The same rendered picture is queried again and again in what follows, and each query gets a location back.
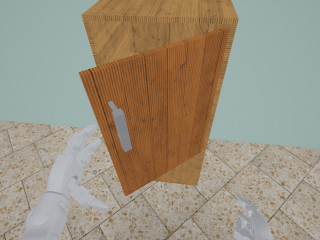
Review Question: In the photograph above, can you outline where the handle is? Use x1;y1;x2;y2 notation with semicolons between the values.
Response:
108;101;132;152

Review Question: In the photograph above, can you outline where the cupboard door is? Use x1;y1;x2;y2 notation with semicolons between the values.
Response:
78;27;230;196

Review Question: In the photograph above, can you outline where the robot right hand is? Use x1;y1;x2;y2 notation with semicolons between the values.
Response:
233;196;273;240

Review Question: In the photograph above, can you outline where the robot left forearm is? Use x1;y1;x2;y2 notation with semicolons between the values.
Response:
22;191;71;240

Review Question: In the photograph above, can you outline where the robot left hand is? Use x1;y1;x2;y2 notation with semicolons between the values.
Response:
46;123;109;211

